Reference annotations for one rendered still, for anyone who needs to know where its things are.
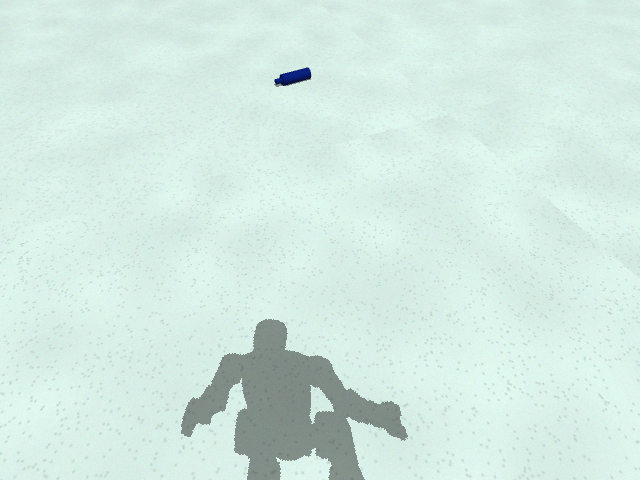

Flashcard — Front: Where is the bottle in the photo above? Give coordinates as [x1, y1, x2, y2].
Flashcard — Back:
[274, 67, 311, 86]

